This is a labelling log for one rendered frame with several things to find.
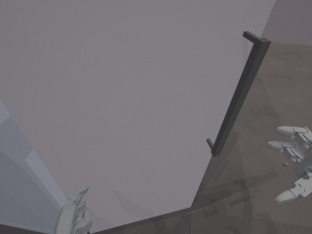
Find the robot left hand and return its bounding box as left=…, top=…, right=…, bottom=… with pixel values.
left=54, top=185, right=93, bottom=234

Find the fridge door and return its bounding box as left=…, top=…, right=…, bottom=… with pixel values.
left=0, top=0, right=276, bottom=234

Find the robot right hand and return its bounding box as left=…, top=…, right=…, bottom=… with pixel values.
left=265, top=126, right=312, bottom=205

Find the handle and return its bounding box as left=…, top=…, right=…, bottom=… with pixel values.
left=207, top=31, right=271, bottom=157

